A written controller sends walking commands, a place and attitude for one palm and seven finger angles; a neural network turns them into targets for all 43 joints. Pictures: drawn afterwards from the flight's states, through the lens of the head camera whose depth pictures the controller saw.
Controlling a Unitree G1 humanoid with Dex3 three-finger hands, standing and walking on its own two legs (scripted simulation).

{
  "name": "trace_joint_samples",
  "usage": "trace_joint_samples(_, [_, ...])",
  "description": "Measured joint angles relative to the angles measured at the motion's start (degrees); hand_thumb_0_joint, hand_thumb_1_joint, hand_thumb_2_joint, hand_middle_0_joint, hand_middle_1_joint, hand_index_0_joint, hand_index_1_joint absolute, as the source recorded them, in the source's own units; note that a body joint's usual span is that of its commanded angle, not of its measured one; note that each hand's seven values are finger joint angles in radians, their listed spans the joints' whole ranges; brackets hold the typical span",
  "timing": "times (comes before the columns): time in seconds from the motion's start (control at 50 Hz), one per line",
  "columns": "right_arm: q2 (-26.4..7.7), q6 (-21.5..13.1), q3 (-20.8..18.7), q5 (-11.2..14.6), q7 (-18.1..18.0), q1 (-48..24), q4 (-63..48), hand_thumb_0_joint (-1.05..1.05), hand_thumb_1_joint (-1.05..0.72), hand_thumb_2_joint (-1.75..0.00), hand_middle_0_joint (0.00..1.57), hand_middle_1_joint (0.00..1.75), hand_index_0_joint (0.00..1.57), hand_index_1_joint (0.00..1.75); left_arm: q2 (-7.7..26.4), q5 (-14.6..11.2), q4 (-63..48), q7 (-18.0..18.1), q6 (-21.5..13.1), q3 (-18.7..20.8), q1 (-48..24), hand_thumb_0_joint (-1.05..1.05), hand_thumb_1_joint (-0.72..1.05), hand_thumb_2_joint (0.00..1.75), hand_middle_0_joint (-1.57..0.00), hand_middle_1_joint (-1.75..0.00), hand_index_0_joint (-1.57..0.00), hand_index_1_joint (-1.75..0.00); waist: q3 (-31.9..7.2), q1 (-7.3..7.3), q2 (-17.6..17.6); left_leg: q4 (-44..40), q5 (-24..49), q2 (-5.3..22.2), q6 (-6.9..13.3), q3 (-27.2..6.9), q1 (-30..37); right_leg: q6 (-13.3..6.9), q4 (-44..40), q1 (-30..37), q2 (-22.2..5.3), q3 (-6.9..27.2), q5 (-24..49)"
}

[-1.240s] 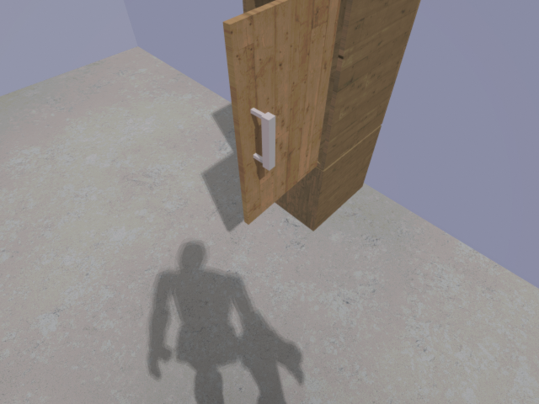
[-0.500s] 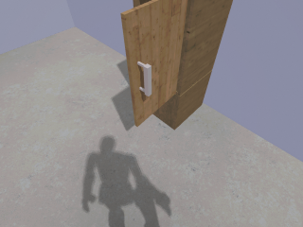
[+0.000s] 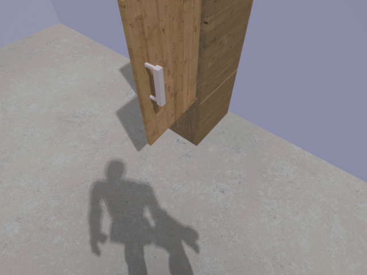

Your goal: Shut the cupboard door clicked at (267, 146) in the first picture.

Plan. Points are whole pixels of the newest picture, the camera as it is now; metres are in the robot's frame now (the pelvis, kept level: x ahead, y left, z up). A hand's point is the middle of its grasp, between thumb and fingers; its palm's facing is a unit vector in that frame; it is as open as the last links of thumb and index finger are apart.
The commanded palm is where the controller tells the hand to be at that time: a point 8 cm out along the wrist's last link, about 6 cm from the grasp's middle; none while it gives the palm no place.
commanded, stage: walk around to get in front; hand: left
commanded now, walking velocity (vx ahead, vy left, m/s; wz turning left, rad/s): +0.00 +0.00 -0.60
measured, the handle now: (154, 84) +0.67 +0.14 -0.01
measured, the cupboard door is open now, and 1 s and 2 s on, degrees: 93 93 93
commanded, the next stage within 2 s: none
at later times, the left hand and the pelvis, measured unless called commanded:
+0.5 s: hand out of the picture +0.08 +0.16 -0.16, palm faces -0.21 -0.94 -0.27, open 7.4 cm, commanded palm none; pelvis -0.01 -0.03 +0.01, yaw -17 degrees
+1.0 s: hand (160, 245) +0.21 +0.08 -0.16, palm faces -0.56 -0.77 -0.31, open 7.4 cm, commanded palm none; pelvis -0.02 -0.04 -0.01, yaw -35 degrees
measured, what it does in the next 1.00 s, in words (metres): steps on the spot, turning right: left foot, then right foot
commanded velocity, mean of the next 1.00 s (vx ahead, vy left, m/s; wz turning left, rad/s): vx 0.00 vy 0.00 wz -0.60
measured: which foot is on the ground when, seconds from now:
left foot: down 0.00-0.16, up 0.18-0.60, down 0.62-0.92, up 0.94-1.00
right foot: down 0.00-0.60, up 0.62-0.90, down 0.92-1.00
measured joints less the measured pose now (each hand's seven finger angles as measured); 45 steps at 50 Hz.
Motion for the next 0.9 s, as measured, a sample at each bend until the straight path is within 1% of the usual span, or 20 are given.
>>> trace_joint_samples(0.06, [-0.3,-0.5,-0.3,-0.4,0.1,-0.4,-1.6,0.0,-0.9,-0.9,0.2,0.29,0.2,0.3,0.6,0.1,-1.7,-0.6,0.8,0.7,-1.4,0.01,0.91,0.9,-0.2,-0.3,-0.2,-0.3,1.2,0.54,-0.2,1.1,-0.3,0.7,0.1,2.6,-0.9,0.9,10.9,-6.2,-1.3,-1.8,-5.7])
trace_joint_samples(0.1, [-0.8,-0.6,-0.5,-0.7,0.3,-0.6,-2.4,0.0,-0.9,-0.9,0.2,0.29,0.2,0.3,0.7,0.3,-2.9,-1.1,1.1,1.2,-2.6,0.01,0.91,0.9,-0.2,-0.3,-0.2,-0.3,2.2,0.57,0.6,1.4,-0.1,1.6,-0.3,3.7,-1.0,1.1,14.7,-8.6,-2.5,-3.5,-7.9])
trace_joint_samples(0.14, [-1.5,-0.3,-0.6,-0.7,0.5,-0.5,-2.9,0.0,-0.9,-0.9,0.2,0.29,0.2,0.3,0.9,0.4,-4.3,-1.5,0.5,1.4,-3.1,0.01,0.91,0.9,-0.2,-0.3,-0.2,-0.3,2.4,0.66,1.8,3.2,-0.7,2.9,-1.1,4.2,-1.9,1.4,10.3,-8.1,-3.5,-4.9,-3.9])
trace_joint_samples(0.16, [-1.7,0.2,-0.7,-0.5,0.7,-0.5,-3.2,0.0,-0.9,-0.9,0.2,0.29,0.2,0.3,1.4,0.6,-5.2,-1.6,-0.1,1.5,-2.9,0.01,0.91,0.9,-0.2,-0.3,-0.2,-0.3,2.0,0.74,1.6,5.8,-3.0,3.0,-1.1,4.2,-3.4,0.9,6.7,-7.6,-3.9,-4.3,-0.5])
trace_joint_samples(0.2, [-2.4,1.5,-1.2,-0.1,1.0,-1.4,-3.4,0.0,-0.9,-0.9,0.2,0.29,0.2,0.3,1.3,0.7,-5.8,-1.0,-0.9,1.5,-3.5,0.01,0.91,0.9,-0.2,-0.3,-0.2,-0.3,2.8,0.55,2.7,16.2,-11.0,2.0,-1.0,-0.7,-7.3,-0.3,8.0,-8.4,-2.9,-4.5,-0.2])
trace_joint_samples(0.22, [-2.7,1.9,-1.4,0.0,1.1,-2.1,-3.4,0.0,-0.9,-0.9,0.2,0.29,0.2,0.3,1.2,0.7,-6.0,-0.7,-1.0,1.4,-3.6,0.01,0.91,0.9,-0.2,-0.3,-0.2,-0.3,3.2,0.57,2.9,21.6,-12.3,0.8,-0.9,-3.1,-9.2,-0.8,7.7,-8.2,-2.4,-4.3,-0.3])
trace_joint_samples(0.26, [-3.0,2.2,-1.6,0.1,1.1,-3.5,-3.9,0.01,-0.9,-0.9,0.2,0.29,0.2,0.3,1.0,0.6,-6.3,-0.1,-1.1,1.3,-3.3,0.01,0.91,0.9,-0.2,-0.3,-0.2,-0.3,3.6,0.74,2.8,28.9,-11.7,-1.1,-1.1,-5.8,-11.7,-1.3,5.5,-7.6,-1.6,-3.0,0.8])
trace_joint_samples(0.3, [-3.0,1.9,-1.5,0.3,1.1,-4.8,-4.9,0.01,-0.91,-0.9,0.2,0.29,0.2,0.3,0.9,0.5,-6.3,0.4,-1.2,1.1,-2.7,0.01,0.91,0.9,-0.2,-0.3,-0.2,-0.3,3.5,0.9,2.1,31.0,-10.5,-2.3,-1.5,-6.9,-12.5,-1.5,2.8,-6.8,-0.9,-1.3,2.7])
trace_joint_samples(0.38, [-2.6,1.5,-1.3,0.6,0.9,-6.9,-6.9,0.01,-0.91,-0.9,0.2,0.29,0.2,0.3,0.6,0.4,-6.4,0.5,-1.1,0.8,-1.4,0.01,0.91,0.9,-0.2,-0.3,-0.2,-0.3,2.5,1.14,1.1,28.6,-9.2,-3.6,-1.9,-8.4,-11.8,-1.6,-1.4,-5.8,0.4,1.8,5.5])
trace_joint_samples(0.48, [-1.8,1.0,-0.8,1.0,0.8,-9.0,-8.7,0.01,-0.91,-0.9,0.2,0.29,0.2,0.3,0.5,0.5,-6.9,0.3,-1.0,0.8,-1.0,0.01,0.91,0.9,-0.2,-0.3,-0.2,-0.3,1.6,2.03,0.0,21.8,-9.8,-4.6,-1.7,-9.8,-9.4,-1.4,-3.4,-5.5,1.9,5.1,7.0])
trace_joint_samples(0.56, [-1.2,0.3,-0.3,1.3,0.7,-9.5,-10.0,0.01,-0.91,-0.9,0.2,0.29,0.2,0.3,1.1,0.5,-7.4,0.0,-0.7,1.1,-1.3,0.01,0.91,0.9,-0.2,-0.3,-0.2,-0.3,1.0,2.49,-1.2,12.5,-8.6,-5.5,-1.0,-10.5,-6.0,-0.6,-2.9,-6.2,2.9,7.4,7.0])
trace_joint_samples(0.6, [-1.0,-0.5,0.1,1.4,0.7,-9.0,-10.7,0.0,-0.91,-0.9,0.2,0.29,0.2,0.3,1.6,0.3,-7.5,-0.1,-0.4,1.2,-1.2,0.01,0.9,0.9,-0.2,-0.3,-0.2,-0.3,0.2,2.2,-1.5,3.5,-4.0,-5.2,-0.4,-10.4,-2.6,0.0,-1.2,-7.3,3.8,8.3,6.3])
trace_joint_samples(0.62, [-1.4,-1.1,0.4,1.2,0.7,-8.2,-11.4,0.0,-0.9,-0.9,0.2,0.29,0.2,0.3,1.6,0.1,-7.8,-0.2,-0.2,1.2,-1.0,0.01,0.9,0.9,-0.2,-0.3,-0.2,-0.3,-0.7,1.83,-0.5,-0.7,-1.6,-3.9,0.3,-11.0,-1.0,0.6,1.0,-8.6,4.8,7.7,4.9])
trace_joint_samples(0.68, [-0.6,-1.7,1.1,0.1,0.4,-6.5,-11.5,0.0,-0.9,-0.9,0.2,0.29,0.2,0.3,3.6,0.4,-8.0,-1.1,0.4,1.8,-3.3,0.01,0.91,0.9,-0.2,-0.3,-0.2,-0.3,0.4,1.99,-2.6,0.7,-3.1,-3.8,0.4,-8.9,-0.8,3.7,18.9,-14.9,2.5,3.2,-6.6])
trace_joint_samples(0.72, [-0.6,-1.6,1.5,-0.4,0.5,-4.8,-11.5,0.0,-0.9,-0.9,0.2,0.29,0.2,0.3,4.4,0.4,-8.6,-1.6,0.5,2.1,-4.8,0.01,0.91,0.9,-0.2,-0.3,-0.2,-0.3,1.2,1.96,-2.5,-0.2,-2.9,-2.8,0.3,-8.0,0.0,5.0,28.0,-18.1,0.7,0.3,-8.2])
trace_joint_samples(0.74, [-0.7,-1.5,1.6,-0.5,0.5,-4.0,-11.3,0.0,-0.9,-0.9,0.2,0.29,0.2,0.3,4.6,0.4,-9.1,-1.9,0.5,2.2,-5.3,0.01,0.91,0.9,-0.2,-0.3,-0.2,-0.3,1.6,1.95,-2.1,-0.8,-2.6,-2.2,0.2,-7.6,0.6,5.3,29.8,-18.9,-0.4,-0.9,-8.2])
trace_joint_samples(0.78, [-1.1,-1.2,1.5,-0.7,0.6,-2.7,-10.9,0.0,-0.9,-0.9,0.2,0.29,0.2,0.3,4.8,0.3,-10.0,-2.4,0.6,2.1,-6.2,0.01,0.91,0.9,-0.2,-0.3,-0.2,-0.3,2.2,1.76,-1.0,-1.6,-2.4,-0.7,-0.1,-6.6,1.4,5.7,28.0,-18.7,-2.4,-2.9,-7.5])
trace_joint_samples(0.82, [-1.6,-1.0,1.2,-0.8,0.8,-1.4,-10.5,0.0,-0.9,-0.9,0.2,0.29,0.2,0.3,4.9,0.3,-10.6,-2.8,0.6,1.9,-6.9,0.01,0.91,0.9,-0.2,-0.3,-0.19,-0.3,2.6,1.22,0.1,-1.5,-2.7,0.7,-0.7,-5.2,2.0,5.5,22.4,-17.2,-3.7,-4.3,-6.3])
trace_joint_samples(0.86, [-2.3,-0.9,0.9,-0.8,1.1,-0.2,-10.0,0.0,-0.9,-0.9,0.21,0.29,0.2,0.3,5.1,0.2,-10.7,-3.1,0.5,1.7,-7.6,0.01,0.91,0.9,-0.2,-0.3,-0.19,-0.3,3.0,0.51,1.0,-0.4,-3.7,2.0,-1.4,-3.8,2.2,5.0,16.1,-14.9,-4.4,-5.3,-4.8])
trace_joint_samples(0.9, [-3.3,-0.6,0.5,-0.6,1.4,1.2,-9.7,0.0,-0.9,-0.9,0.21,0.3,0.21,0.3,5.2,0.2,-10.9,-3.3,0.1,1.4,-8.2,0.01,0.91,0.9,-0.2,-0.3,-0.19,-0.3,3.1,-0.18,1.9,2.4,-5.5,3.3,-2.3,-2.6,1.6,4.3,8.0,-11.2,-4.4,-6.3,0.4])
